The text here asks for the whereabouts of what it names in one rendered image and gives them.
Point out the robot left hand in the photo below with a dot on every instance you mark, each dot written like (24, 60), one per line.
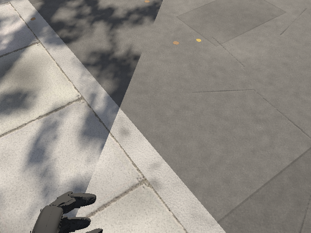
(52, 219)

